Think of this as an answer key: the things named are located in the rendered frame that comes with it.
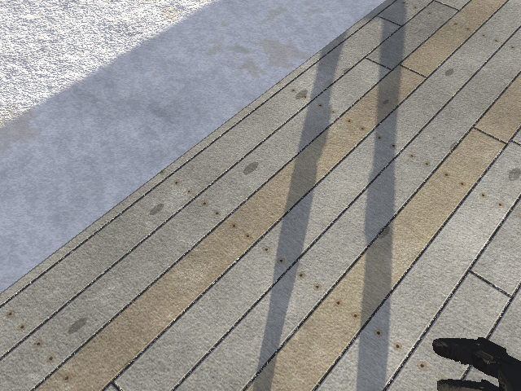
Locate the robot right hand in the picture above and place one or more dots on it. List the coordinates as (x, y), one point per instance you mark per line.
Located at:
(484, 355)

